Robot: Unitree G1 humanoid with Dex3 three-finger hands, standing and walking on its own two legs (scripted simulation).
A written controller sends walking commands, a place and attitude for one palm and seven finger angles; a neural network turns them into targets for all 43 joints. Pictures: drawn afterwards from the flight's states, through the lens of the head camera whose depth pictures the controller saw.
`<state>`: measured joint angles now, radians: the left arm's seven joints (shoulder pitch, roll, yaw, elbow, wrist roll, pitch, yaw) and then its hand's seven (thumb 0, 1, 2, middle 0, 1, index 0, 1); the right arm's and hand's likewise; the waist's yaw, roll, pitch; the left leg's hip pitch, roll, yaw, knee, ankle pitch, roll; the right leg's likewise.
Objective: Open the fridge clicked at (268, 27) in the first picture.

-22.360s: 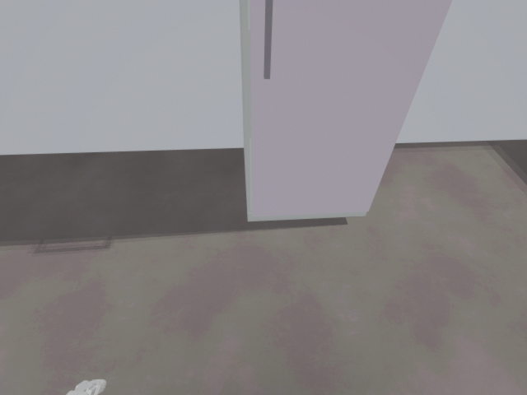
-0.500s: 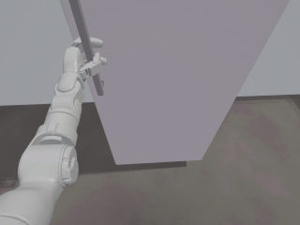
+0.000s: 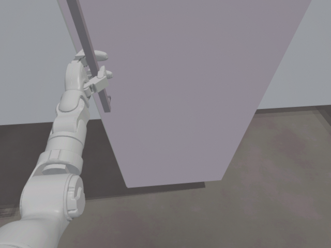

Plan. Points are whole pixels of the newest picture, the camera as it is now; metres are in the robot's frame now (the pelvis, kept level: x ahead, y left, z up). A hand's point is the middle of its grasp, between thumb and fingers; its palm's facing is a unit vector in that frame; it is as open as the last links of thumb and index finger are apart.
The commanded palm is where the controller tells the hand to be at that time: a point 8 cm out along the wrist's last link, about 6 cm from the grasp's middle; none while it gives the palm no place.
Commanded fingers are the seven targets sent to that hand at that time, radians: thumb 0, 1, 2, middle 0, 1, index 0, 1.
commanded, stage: grip the handle and tug to test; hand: left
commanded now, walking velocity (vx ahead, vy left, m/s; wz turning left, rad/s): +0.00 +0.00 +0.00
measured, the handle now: (92, 52) +0.52 +0.16 +0.22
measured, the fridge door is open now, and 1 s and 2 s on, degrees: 0 11 44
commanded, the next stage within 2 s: pull the door a little, standing still in 0.14 s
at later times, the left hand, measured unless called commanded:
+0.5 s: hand (103, 80) +0.46 +0.14 +0.18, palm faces +0.06 -1.00 +0.02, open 5.4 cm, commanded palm +0.41 +0.18 +0.17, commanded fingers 0.00 0.90 0.90 -0.45 -1.40 -0.45 -1.40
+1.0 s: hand (106, 111) +0.37 +0.12 +0.17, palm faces -0.01 -0.99 -0.16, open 6.2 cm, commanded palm +0.34 +0.17 +0.16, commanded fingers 0.00 0.90 0.90 -0.45 -1.40 -0.45 -1.40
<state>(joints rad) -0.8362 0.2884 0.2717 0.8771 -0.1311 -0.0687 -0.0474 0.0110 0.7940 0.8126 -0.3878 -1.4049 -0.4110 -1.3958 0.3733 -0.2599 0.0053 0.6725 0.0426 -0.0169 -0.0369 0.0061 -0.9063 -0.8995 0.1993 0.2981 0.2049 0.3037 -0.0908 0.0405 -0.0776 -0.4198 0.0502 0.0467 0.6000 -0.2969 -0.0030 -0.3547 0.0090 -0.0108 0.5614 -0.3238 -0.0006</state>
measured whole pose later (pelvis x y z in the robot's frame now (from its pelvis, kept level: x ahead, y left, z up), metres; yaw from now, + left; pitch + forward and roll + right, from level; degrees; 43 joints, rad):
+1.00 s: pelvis +0.08 +0.00 +0.01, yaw -4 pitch +4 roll +1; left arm 0.08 0.23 0.06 -0.28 -0.12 0.07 0.02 -0.01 0.70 0.80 -0.34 -1.36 -0.29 -1.31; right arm 0.16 -0.24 0.03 0.54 0.01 0.05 -0.05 0.01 -0.91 -0.90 0.20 0.30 0.20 0.30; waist 0.01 0.04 -0.08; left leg -0.22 0.02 0.01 0.56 -0.30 0.00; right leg -0.15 -0.03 -0.06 0.46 -0.34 0.00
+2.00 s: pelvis +0.01 -0.33 +0.00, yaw +37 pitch +0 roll +1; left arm 0.19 0.20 0.05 -0.48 -0.02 -0.08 0.06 -0.04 0.65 0.78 -0.48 -1.41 -0.29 -1.39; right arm 0.12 -0.20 -0.05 0.65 0.00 -0.10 -0.08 0.01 -0.91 -0.90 0.20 0.30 0.20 0.30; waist -0.01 0.05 0.14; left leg -0.55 0.02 -0.01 1.14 -0.56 -0.04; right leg -0.23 -0.07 -0.11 0.63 -0.38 -0.01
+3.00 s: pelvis +0.20 -0.70 +0.01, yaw +77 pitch -1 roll -5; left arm 0.22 0.31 0.20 -0.44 -0.05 -0.08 0.09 -0.03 0.65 0.79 -0.46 -1.41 -0.32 -1.38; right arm 0.19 -0.13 0.02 0.60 0.00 -0.12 -0.04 0.01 -0.90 -0.90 0.20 0.30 0.21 0.30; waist 0.02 0.07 0.11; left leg -0.33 0.15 -0.17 0.49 -0.16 -0.09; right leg -0.35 -0.01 -0.01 0.73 -0.38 0.08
